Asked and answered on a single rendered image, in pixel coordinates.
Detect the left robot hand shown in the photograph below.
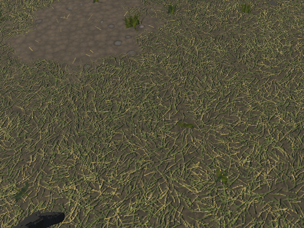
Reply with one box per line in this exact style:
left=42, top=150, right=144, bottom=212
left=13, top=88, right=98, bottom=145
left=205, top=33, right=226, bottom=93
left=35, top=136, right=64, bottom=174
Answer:
left=12, top=211, right=65, bottom=228

